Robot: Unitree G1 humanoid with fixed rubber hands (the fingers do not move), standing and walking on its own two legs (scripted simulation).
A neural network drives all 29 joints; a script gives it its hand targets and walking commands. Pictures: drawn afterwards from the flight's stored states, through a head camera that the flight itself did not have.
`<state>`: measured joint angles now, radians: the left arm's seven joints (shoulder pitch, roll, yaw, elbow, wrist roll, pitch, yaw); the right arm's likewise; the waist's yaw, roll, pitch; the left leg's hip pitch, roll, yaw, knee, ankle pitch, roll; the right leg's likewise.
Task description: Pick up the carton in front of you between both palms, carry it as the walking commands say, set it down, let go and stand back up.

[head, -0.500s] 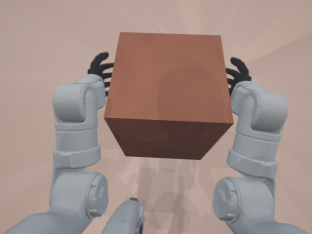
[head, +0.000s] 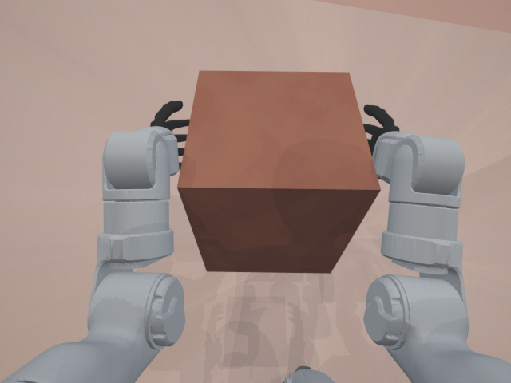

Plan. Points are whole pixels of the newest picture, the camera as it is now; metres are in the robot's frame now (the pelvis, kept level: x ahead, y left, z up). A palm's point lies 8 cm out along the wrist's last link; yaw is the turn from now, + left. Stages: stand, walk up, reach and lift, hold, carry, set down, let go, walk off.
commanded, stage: carry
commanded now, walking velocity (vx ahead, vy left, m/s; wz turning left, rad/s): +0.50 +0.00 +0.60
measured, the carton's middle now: (271, 181) +0.39 -0.02 +0.10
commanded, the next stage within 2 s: none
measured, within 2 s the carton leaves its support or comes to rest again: neither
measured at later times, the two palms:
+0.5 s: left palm (142, 9) +0.70 +0.21 +0.22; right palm (304, 13) +0.69 -0.09 +0.22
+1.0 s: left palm out of the picture +1.05 +0.17 +0.27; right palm out of the picture +1.04 -0.13 +0.27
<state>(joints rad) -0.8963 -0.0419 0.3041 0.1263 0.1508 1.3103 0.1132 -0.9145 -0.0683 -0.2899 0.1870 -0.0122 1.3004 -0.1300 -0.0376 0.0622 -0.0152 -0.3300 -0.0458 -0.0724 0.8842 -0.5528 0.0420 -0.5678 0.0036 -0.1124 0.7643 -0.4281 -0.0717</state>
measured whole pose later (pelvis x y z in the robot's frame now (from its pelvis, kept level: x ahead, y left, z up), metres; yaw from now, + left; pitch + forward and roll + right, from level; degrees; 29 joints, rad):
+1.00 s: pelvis +0.65 +0.04 +0.11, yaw -12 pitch +3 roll +0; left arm -0.93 0.05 0.22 0.15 -0.04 1.30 0.19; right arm -0.89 0.02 -0.39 0.04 -0.12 1.34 -0.11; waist 0.18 -0.03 0.08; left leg -0.74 0.04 -0.03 1.31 -0.50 -0.01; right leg -0.32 0.15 -0.06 0.55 -0.46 -0.19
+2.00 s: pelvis +1.28 -0.08 +0.20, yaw -5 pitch +2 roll +3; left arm -0.83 0.01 0.33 0.13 0.07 1.33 0.11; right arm -0.85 -0.03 -0.19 0.19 -0.02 1.31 -0.16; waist -0.14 0.00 0.04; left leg -0.53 -0.15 0.15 0.75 -0.43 0.11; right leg -0.48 -0.03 0.03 1.56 -0.49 0.01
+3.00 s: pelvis +1.91 -0.10 +0.32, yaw +0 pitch +5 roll -2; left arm -0.90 0.02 0.30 0.14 0.09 1.36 0.13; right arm -0.88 -0.03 -0.26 0.18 -0.03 1.32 -0.15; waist -0.09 0.02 -0.06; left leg -0.09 0.02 0.10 0.37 -0.51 -0.03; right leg -0.79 -0.04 -0.13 0.96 -0.43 -0.06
